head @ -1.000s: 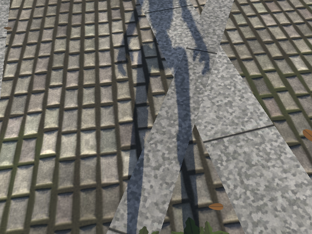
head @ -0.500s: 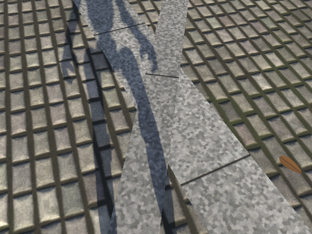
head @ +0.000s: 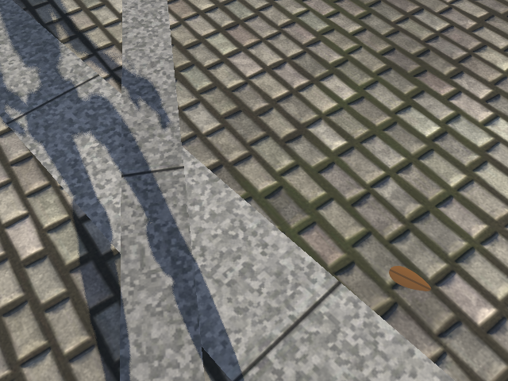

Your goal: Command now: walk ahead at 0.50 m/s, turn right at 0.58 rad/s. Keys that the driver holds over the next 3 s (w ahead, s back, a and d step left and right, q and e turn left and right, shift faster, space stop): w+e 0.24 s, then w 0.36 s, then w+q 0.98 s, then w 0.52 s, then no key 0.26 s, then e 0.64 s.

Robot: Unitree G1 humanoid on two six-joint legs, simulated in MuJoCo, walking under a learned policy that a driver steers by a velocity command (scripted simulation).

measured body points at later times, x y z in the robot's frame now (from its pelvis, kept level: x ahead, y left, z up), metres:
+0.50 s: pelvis +0.29 +0.05 +0.00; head +0.31 +0.05 +0.45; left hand +0.44 +0.30 -0.12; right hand +0.34 -0.24 -0.11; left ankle +0.35 +0.14 -0.74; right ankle +0.21 -0.07 -0.65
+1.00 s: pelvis +0.54 -0.06 +0.00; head +0.57 -0.07 +0.45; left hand +0.71 +0.19 -0.09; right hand +0.58 -0.35 -0.13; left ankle +0.51 +0.09 -0.65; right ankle +0.56 -0.17 -0.74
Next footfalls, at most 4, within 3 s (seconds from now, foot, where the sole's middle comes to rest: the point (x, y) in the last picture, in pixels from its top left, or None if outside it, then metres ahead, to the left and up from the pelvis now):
0.34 left None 0.39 0.13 -0.77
0.84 right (345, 322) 0.60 -0.18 -0.77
1.34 left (247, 234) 0.88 0.09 -0.77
1.82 right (285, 154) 1.20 -0.04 -0.77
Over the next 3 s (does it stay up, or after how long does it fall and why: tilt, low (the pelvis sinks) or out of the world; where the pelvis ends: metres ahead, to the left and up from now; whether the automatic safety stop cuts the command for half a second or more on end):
stays up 1.32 0.11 0.01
